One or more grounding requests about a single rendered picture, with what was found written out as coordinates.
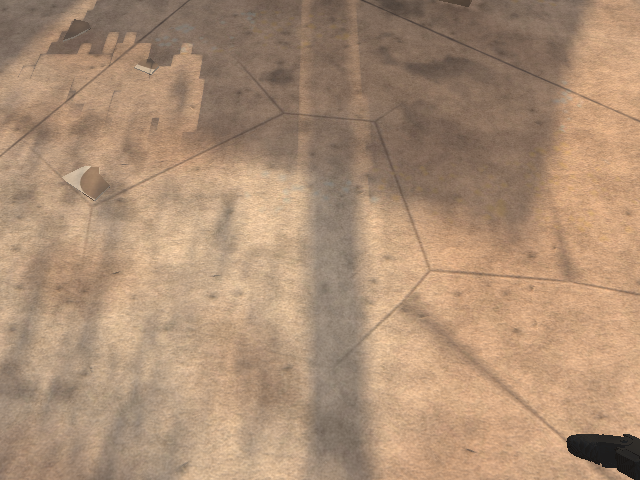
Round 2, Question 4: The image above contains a right robot hand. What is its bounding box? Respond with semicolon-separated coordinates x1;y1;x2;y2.
566;434;640;480

